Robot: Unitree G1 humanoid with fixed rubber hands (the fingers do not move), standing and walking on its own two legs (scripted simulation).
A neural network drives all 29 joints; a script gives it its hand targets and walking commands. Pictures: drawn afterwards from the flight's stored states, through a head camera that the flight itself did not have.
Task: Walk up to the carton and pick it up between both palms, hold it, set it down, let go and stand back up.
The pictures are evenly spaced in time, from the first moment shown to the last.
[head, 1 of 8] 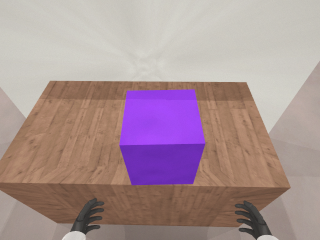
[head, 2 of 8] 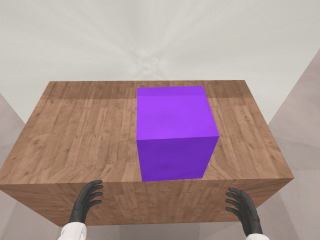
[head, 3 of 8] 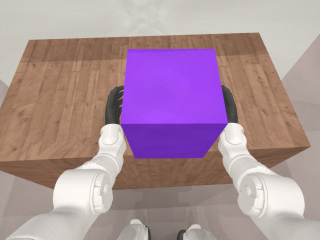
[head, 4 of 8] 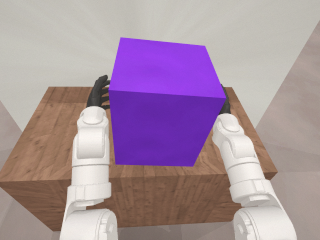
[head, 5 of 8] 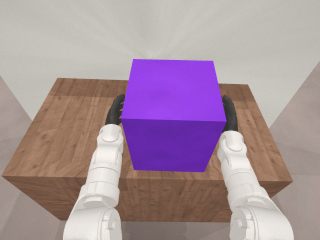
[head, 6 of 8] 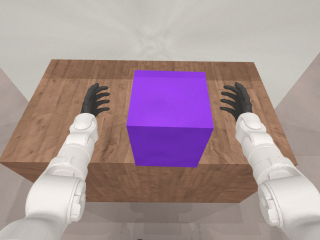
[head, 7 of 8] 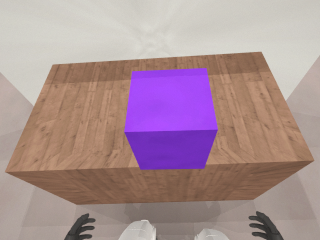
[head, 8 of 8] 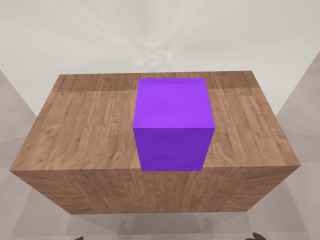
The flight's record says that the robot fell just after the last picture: no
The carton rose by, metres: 0.23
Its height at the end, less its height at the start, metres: +0.00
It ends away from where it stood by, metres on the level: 0.03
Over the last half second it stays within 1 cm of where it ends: yes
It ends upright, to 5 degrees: yes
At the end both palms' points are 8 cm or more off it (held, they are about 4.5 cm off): yes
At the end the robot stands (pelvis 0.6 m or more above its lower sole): yes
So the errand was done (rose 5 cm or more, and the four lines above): yes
